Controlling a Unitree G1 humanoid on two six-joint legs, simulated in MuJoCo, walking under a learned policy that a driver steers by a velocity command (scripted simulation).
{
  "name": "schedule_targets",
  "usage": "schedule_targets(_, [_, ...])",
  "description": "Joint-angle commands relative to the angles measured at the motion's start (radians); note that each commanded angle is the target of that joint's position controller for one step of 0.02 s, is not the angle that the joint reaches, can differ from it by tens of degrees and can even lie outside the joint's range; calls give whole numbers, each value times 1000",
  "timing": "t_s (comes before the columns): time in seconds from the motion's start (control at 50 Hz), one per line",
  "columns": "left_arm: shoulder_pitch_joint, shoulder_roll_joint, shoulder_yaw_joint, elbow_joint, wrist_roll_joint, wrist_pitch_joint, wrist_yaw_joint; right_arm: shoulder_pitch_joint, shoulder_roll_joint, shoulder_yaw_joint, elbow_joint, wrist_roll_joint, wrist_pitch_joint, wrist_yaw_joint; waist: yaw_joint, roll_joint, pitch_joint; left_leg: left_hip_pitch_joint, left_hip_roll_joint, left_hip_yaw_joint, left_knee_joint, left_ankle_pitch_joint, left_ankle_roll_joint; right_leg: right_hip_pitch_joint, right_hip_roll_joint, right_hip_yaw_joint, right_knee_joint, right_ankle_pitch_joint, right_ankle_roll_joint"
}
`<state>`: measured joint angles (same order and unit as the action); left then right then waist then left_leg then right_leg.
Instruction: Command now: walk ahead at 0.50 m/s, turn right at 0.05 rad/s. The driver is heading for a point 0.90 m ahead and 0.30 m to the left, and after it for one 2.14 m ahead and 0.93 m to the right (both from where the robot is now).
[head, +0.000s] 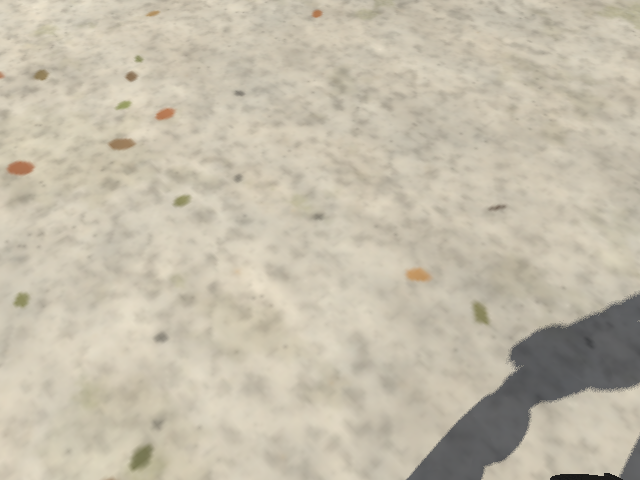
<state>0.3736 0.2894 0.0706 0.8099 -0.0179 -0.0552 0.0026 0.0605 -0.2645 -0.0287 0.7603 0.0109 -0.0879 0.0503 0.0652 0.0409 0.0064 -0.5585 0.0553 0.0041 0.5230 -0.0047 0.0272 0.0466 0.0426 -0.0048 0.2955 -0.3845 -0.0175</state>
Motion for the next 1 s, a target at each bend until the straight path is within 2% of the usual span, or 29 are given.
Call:
schedule_targets(0.02, [-29,153,34,-40,3,6,11,161,-176,-66,-12,-5,-19,-7,-142,-117,-99,283,-49,44,-24,-40,68,-43,-217,72,246,786,-114])
schedule_targets(0.04, [-6,105,11,-58,23,8,15,329,-247,-84,15,-15,-16,-16,-195,-11,-252,577,114,-137,13,10,129,-222,-153,20,550,552,-74])
schedule_targets(0.06, [146,-10,-19,-67,14,-14,4,385,-319,-100,41,-15,-12,-10,-119,283,-377,921,329,-639,-107,-234,302,-635,36,31,908,-111,-1])
schedule_targets(0.08, [76,86,-4,-52,-1,-32,0,390,-217,-74,33,5,-12,-8,-176,184,-367,927,317,-752,-218,-431,279,-759,4,160,1016,-198,-11])
schedule_targets(0.1, [-35,139,11,-85,-23,-41,-4,319,-180,-62,23,3,-13,-12,-175,116,-214,806,291,-602,-231,-434,230,-829,-50,136,1031,-114,-23])
schedule_targets(0.12, [-98,131,7,-102,-17,-44,1,245,-164,-55,9,-7,-10,-15,-148,28,-131,661,257,-491,-245,-345,205,-805,-103,100,987,-24,-28])
schedule_targets(0.14, [-125,125,10,-108,1,-43,4,199,-142,-48,3,-16,-9,-15,-122,15,-69,537,228,-414,-269,-242,206,-772,-134,91,924,34,-25])
schedule_targets(0.16, [-103,116,13,-103,5,-35,5,176,-119,-40,-1,-26,-14,-16,-88,42,-59,463,199,-358,-292,-167,199,-704,-162,100,885,76,-25])
schedule_targets(0.18, [-78,100,12,-94,4,-26,5,169,-112,-38,1,-25,-17,-15,-71,56,-58,428,181,-318,-317,-129,202,-667,-168,96,856,92,-19])
schedule_targets(0.24, [-97,66,4,-98,12,-8,9,185,-141,-46,20,-13,-26,-23,-59,37,-25,383,175,-227,-372,-19,224,-690,-182,75,754,149,10])
schedule_targets(0.3, [-185,51,-2,-118,16,-11,7,215,-161,-52,38,-10,-17,-36,-81,15,0,410,155,-153,-396,29,207,-736,-185,64,585,310,32])
schedule_targets(0.38, [-313,26,-13,-143,9,-25,-9,269,-176,-54,63,2,-6,-44,-131,17,30,433,124,-74,-396,27,173,-685,-147,22,358,473,33])
schedule_targets(0.44, [-392,28,-16,-169,1,-33,-25,319,-184,-57,90,6,9,-45,-160,20,54,509,158,-83,-366,20,172,-691,-126,14,275,466,23])
schedule_targets(0.48, [-417,40,-14,-184,-1,-39,-37,329,-192,-61,102,10,21,-49,-154,29,62,574,191,-97,-330,57,164,-700,-117,18,236,406,0])
schedule_targets(0.52, [-385,62,-6,-182,1,-43,-45,315,-205,-67,107,13,31,-54,-122,45,42,620,211,-102,-273,161,145,-642,-100,10,207,333,-28])
schedule_targets(0.54, [-328,83,5,-168,5,-46,-43,301,-210,-69,106,15,34,-56,-82,51,8,612,197,-98,-199,298,132,-536,-74,-8,185,311,-45])
schedule_targets(0.56, [-191,120,27,-127,10,-48,-36,286,-196,-62,103,15,39,-57,-9,35,-75,572,149,-68,-45,405,108,-338,-50,-29,157,331,-72])
schedule_targets(0.58, [-9,184,50,-88,22,-47,-25,282,-148,-42,81,-2,37,-57,64,-21,-222,397,94,-35,212,251,73,-27,-168,85,210,362,-126])
schedule_targets(0.6, [76,286,73,-71,33,-40,-18,401,-31,-6,56,-8,16,-51,24,-270,-365,-20,-78,12,603,-290,-1,359,-432,523,163,229,-275])
schedule_targets(0.62, [94,194,50,-71,22,-35,-17,373,-98,-20,77,12,-3,-46,59,-272,-413,-144,-84,-127,753,-571,-2,358,-468,707,44,93,-297])
schedule_targets(0.64, [25,148,32,-74,19,-36,-14,288,-172,-43,51,38,-11,-43,55,-205,-241,-220,-30,-136,797,-511,7,229,-433,550,21,71,-243])
schedule_targets(0.66, [-42,117,22,-79,19,-36,-12,231,-167,-44,37,38,-11,-45,27,-152,-155,-205,21,-108,763,-421,9,94,-391,419,-4,108,-209])
schedule_targets(0.68, [-99,84,13,-76,21,-39,-15,205,-155,-47,33,26,-3,-48,-2,-128,-80,-175,49,-102,705,-357,2,-30,-352,328,-47,159,-191])
schedule_targets(0.7, [-138,60,6,-75,27,-49,-16,225,-146,-54,41,21,12,-51,-37,-151,-50,-116,76,-112,664,-306,-2,-113,-321,249,-85,203,-173])
schedule_targets(0.74, [-168,59,10,-61,31,-63,-18,264,-100,-50,52,23,41,-51,-70,-149,-27,-53,85,-108,640,-261,-15,-200,-306,156,-141,280,-175])
schedule_targets(0.8, [-164,84,21,-33,37,-72,-9,220,-82,-53,27,16,59,-55,-78,-110,13,-116,87,-123,563,-157,-32,-209,-304,41,-173,388,-178])
schedule_targets(0.9, [-137,117,29,-4,32,-59,10,83,-53,-43,-21,9,48,-29,-34,-87,51,-112,68,-54,278,67,-27,-157,-276,-115,-187,437,-145])
schedule_targets(0.96, [-82,139,38,22,20,-42,15,-16,-39,-34,-68,8,47,-11,6,-70,86,-144,60,-11,175,59,-6,-60,-311,-151,-167,465,-142])
schedule_targets(1.0, [-60,150,44,37,10,-25,16,-53,-45,-34,-98,9,48,1,13,-73,96,-167,49,14,135,-2,15,21,-334,-169,-127,529,-133])
